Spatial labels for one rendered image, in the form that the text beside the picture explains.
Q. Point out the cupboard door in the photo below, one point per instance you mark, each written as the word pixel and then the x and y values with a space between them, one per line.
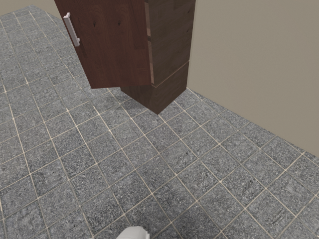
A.
pixel 113 48

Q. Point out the handle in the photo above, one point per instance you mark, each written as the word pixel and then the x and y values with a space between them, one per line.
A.
pixel 71 30

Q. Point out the robot left thigh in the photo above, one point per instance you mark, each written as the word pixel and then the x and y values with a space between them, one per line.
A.
pixel 134 233

